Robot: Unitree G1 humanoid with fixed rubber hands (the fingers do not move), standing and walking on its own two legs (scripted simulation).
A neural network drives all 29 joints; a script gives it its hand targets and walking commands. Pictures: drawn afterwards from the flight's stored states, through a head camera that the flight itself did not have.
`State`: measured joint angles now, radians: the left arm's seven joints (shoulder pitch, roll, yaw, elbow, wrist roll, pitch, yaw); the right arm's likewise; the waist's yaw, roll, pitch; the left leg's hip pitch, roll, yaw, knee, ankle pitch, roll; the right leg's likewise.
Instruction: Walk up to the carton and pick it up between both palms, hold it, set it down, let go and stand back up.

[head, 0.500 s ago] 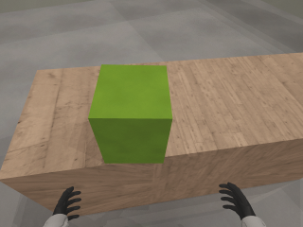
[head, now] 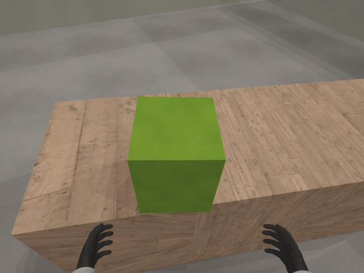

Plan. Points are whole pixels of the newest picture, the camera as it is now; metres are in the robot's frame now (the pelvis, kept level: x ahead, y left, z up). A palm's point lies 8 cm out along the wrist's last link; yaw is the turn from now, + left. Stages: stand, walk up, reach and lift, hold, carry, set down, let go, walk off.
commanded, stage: reach and lift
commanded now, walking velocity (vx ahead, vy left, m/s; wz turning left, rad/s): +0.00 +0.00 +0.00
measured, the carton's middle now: (175, 156) +0.40 +0.07 -0.01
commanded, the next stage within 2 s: none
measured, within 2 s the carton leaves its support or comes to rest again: neither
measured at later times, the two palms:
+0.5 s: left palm (93, 248) +0.17 +0.23 -0.04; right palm (283, 251) +0.19 -0.18 -0.04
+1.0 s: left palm (95, 209) +0.23 +0.23 +0.01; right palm (276, 211) +0.26 -0.17 +0.01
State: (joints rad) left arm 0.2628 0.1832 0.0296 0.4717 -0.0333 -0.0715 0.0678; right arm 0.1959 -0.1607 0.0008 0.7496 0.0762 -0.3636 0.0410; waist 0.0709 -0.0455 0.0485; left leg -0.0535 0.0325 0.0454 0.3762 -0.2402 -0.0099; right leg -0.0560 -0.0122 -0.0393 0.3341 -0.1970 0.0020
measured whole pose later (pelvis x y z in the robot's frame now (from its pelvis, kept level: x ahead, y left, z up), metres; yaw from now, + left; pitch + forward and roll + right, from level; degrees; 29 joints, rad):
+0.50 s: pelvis +0.00 +0.00 +0.00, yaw +0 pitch -4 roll +0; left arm 0.22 0.21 -0.06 0.54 -0.17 -0.34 0.07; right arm 0.19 -0.10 0.03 0.65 0.14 -0.44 0.02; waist 0.06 -0.02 0.02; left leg -0.11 0.03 0.05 0.43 -0.26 -0.01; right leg -0.13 -0.02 -0.03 0.42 -0.23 0.00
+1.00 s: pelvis +0.01 +0.00 +0.00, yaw +0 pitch -4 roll -1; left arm 0.09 0.21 0.01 0.38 -0.17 -0.15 0.03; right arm 0.05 -0.14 0.10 0.53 0.24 -0.32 -0.07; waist 0.07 -0.02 0.01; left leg -0.07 0.04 0.05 0.40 -0.27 -0.01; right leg -0.07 -0.01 -0.03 0.36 -0.22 0.01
